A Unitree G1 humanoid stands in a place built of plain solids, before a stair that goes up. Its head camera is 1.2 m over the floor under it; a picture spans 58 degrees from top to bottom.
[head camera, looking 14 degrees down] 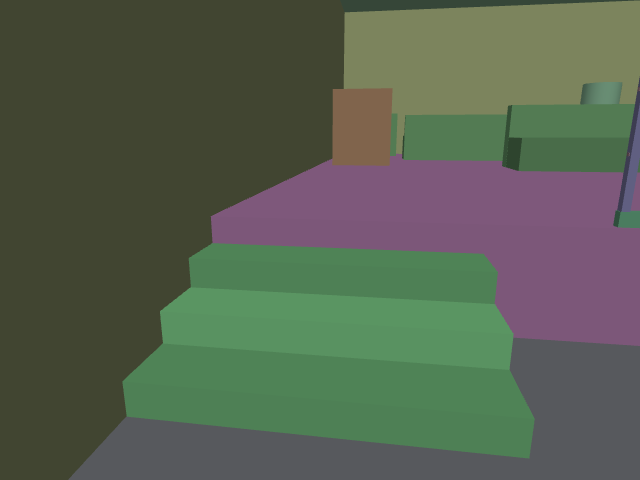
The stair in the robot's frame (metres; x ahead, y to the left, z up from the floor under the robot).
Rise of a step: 0.17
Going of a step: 0.35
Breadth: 1.65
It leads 9 degrees to the right of straight ahead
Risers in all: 4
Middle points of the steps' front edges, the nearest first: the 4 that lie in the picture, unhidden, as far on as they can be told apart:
1.51 0.02 0.17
1.86 -0.03 0.35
2.20 -0.08 0.52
2.54 -0.13 0.69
